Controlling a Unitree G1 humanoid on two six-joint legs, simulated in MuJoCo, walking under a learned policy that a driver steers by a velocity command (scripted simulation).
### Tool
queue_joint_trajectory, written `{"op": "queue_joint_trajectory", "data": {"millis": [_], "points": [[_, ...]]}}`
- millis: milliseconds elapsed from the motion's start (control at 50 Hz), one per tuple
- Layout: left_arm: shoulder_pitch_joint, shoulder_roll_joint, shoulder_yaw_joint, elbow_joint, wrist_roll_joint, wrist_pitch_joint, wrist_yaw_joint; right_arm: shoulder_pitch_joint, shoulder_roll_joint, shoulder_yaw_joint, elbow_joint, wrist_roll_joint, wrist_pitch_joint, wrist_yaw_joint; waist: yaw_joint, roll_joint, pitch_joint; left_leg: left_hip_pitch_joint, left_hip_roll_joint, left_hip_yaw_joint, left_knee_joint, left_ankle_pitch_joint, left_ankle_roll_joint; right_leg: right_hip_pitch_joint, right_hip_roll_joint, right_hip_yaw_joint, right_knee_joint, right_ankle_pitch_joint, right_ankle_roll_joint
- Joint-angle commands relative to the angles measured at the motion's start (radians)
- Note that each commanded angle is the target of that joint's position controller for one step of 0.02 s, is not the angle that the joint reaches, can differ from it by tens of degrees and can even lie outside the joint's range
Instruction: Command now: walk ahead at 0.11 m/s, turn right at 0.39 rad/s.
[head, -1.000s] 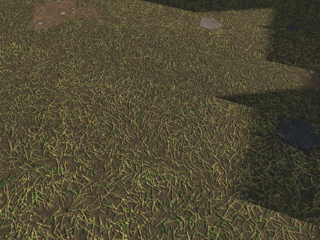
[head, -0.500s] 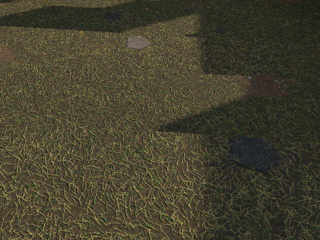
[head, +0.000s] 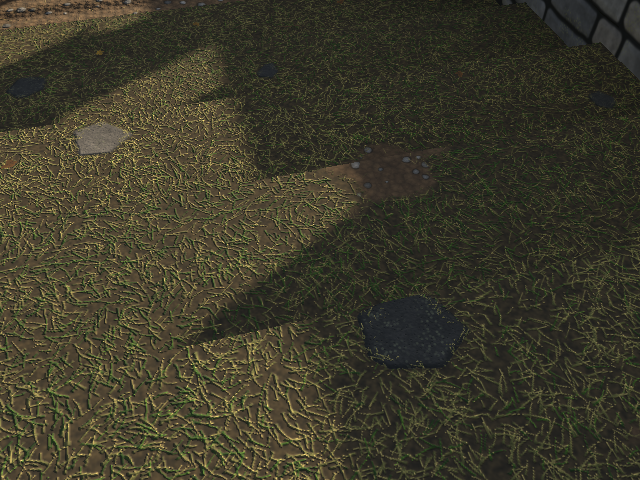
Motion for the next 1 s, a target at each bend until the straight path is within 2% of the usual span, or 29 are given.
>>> {"op": "queue_joint_trajectory", "data": {"millis": [20, 40, 60, 80, 100, 120, 140, 160, 180, 200, 220, 240, 260, 280, 300, 340, 380, 480, 740, 1000], "points": [[0.06, 0.002, -0.013, -0.048, -0.014, 0.006, -0.037, -0.078, -0.173, -0.057, -0.09, 0.008, -0.018, -0.001, 0.045, 0.08, -0.079, 0.028, 0.159, -0.084, -0.126, 0.217, 0.191, 0.148, -0.017, -0.07, -0.23, 0.077, 0.025], [0.058, 0.004, -0.014, -0.055, -0.014, 0.008, -0.047, -0.084, -0.177, -0.059, -0.094, 0.009, -0.013, 0.011, 0.048, 0.077, -0.072, 0.028, 0.178, -0.106, -0.098, 0.214, 0.179, 0.172, -0.026, -0.054, -0.315, 0.097, 0.02], [0.08, 0.008, -0.012, -0.049, -0.02, 0.005, -0.048, -0.112, -0.185, -0.066, -0.1, 0.005, -0.011, 0.026, 0.057, 0.079, -0.068, 0.026, 0.204, -0.135, -0.069, 0.217, 0.176, 0.194, -0.026, -0.043, -0.391, 0.142, 0.009], [0.119, 0.009, -0.01, -0.041, -0.031, 0.003, -0.049, -0.146, -0.173, -0.059, -0.105, 0.005, -0.008, 0.046, 0.083, 0.085, -0.076, -0.002, 0.219, -0.153, -0.027, 0.212, 0.166, 0.258, -0.031, -0.034, -0.473, 0.214, -0.01], [0.16, 0.014, -0.005, -0.029, -0.054, -0.003, -0.051, -0.2, -0.148, -0.046, -0.103, 0.012, -0.001, 0.068, 0.119, 0.072, -0.079, -0.042, 0.219, -0.152, 0.025, 0.196, 0.15, 0.347, -0.017, -0.049, -0.608, 0.356, -0.033], [0.173, 0.021, 0.001, -0.022, -0.077, -0.012, -0.051, -0.183, -0.089, -0.02, -0.082, 0.014, 0.001, 0.092, 0.127, 0.055, -0.087, -0.098, 0.201, -0.146, 0.071, 0.19, 0.107, 0.456, -0.006, -0.051, -0.705, 0.501, -0.063], [0.166, 0.036, 0.009, -0.052, -0.091, -0.021, -0.045, -0.1, -0.022, 0.005, -0.044, 0.009, -0.001, 0.114, 0.112, 0.04, -0.13, -0.129, 0.167, -0.116, 0.114, 0.113, 0.018, 0.572, -0.058, -0.004, -0.714, 0.714, -0.125], [0.046, 0.161, 0.028, -0.13, -0.115, -0.027, -0.034, 0.117, -0.018, -0.011, -0.024, 0.012, -0.001, 0.111, -0.046, -0.104, -0.192, -0.083, 0.075, 0.0, 0.2, -0.187, -0.08, 0.564, -0.239, 0.199, -0.71, 1.016, -0.356], [-0.024, 0.207, 0.051, -0.158, -0.083, -0.022, -0.038, 0.094, -0.101, -0.033, -0.034, 0.026, -0.012, 0.076, -0.026, -0.086, -0.123, -0.088, 0.005, 0.01, 0.222, -0.243, -0.106, 0.436, -0.281, 0.246, -0.716, 0.865, -0.44], [-0.034, 0.192, 0.058, -0.154, -0.063, -0.015, -0.033, -0.004, -0.143, -0.045, -0.056, 0.016, -0.004, 0.055, -0.001, -0.047, -0.104, -0.039, -0.001, 0.014, 0.221, -0.214, -0.094, 0.356, -0.217, 0.189, -0.719, 0.609, -0.373], [-0.049, 0.164, 0.054, -0.165, -0.06, -0.009, -0.028, -0.061, -0.141, -0.048, -0.089, 0.011, 0.006, 0.042, 0.002, -0.053, -0.086, -0.026, -0.002, 0.02, 0.224, -0.157, -0.071, 0.311, -0.163, 0.163, -0.725, 0.466, -0.31], [-0.089, 0.11, 0.035, -0.182, -0.071, -0.005, -0.026, -0.047, -0.121, -0.041, -0.087, 0.02, 0.009, 0.042, -0.018, -0.059, -0.082, 0.0, 0.012, 0.002, 0.199, -0.11, -0.059, 0.282, -0.143, 0.153, -0.723, 0.403, -0.271], [-0.086, 0.066, 0.018, -0.191, -0.079, -0.004, -0.029, -0.05, -0.094, -0.025, -0.09, 0.032, 0.009, 0.053, -0.017, -0.037, -0.066, 0.039, 0.028, -0.016, 0.166, -0.089, -0.045, 0.237, -0.119, 0.137, -0.722, 0.349, -0.23], [-0.059, 0.052, 0.013, -0.19, -0.083, -0.001, -0.033, -0.058, -0.074, -0.015, -0.095, 0.041, 0.01, 0.067, -0.006, -0.019, -0.06, 0.072, 0.036, -0.028, 0.146, -0.067, -0.033, 0.215, -0.083, 0.107, -0.719, 0.279, -0.186], [-0.033, 0.06, 0.015, -0.187, -0.078, 0.002, -0.037, -0.059, -0.075, -0.013, -0.094, 0.044, 0.01, 0.082, 0.007, -0.014, -0.054, 0.08, 0.036, -0.036, 0.14, -0.048, -0.029, 0.215, -0.056, 0.084, -0.714, 0.245, -0.157], [-0.001, 0.074, 0.023, -0.177, -0.069, 0.008, -0.04, -0.06, -0.084, -0.014, -0.09, 0.038, 0.01, 0.108, 0.018, -0.013, -0.05, 0.086, 0.034, -0.035, 0.143, -0.027, -0.038, 0.231, -0.034, 0.054, -0.699, 0.273, -0.131], [0.008, 0.081, 0.028, -0.176, -0.07, 0.012, -0.035, -0.071, -0.095, -0.018, -0.095, 0.03, 0.009, 0.116, 0.024, -0.011, -0.054, 0.079, 0.031, -0.028, 0.152, -0.024, -0.043, 0.253, -0.026, 0.039, -0.682, 0.326, -0.128], [0.007, 0.084, 0.029, -0.173, -0.073, 0.014, -0.025, -0.084, -0.096, -0.019, -0.107, 0.029, 0.007, 0.116, 0.027, -0.012, -0.061, 0.076, 0.036, -0.025, 0.166, -0.004, -0.041, 0.28, -0.019, 0.028, -0.663, 0.428, -0.125], [0.027, 0.096, 0.025, -0.148, -0.074, 0.034, -0.012, -0.093, -0.103, -0.03, -0.115, 0.027, 0.009, 0.123, 0.029, 0.017, -0.04, 0.123, 0.033, -0.03, 0.156, 0.01, -0.042, 0.278, -0.004, 0.004, -0.695, 0.388, -0.112], [0.047, 0.09, 0.016, -0.109, -0.074, 0.05, -0.005, -0.073, -0.106, -0.041, -0.111, 0.025, 0.016, 0.127, 0.033, 0.021, -0.019, 0.148, 0.024, -0.04, 0.128, 0.026, -0.037, 0.299, 0.001, -0.019, -0.733, 0.364, -0.102]]}}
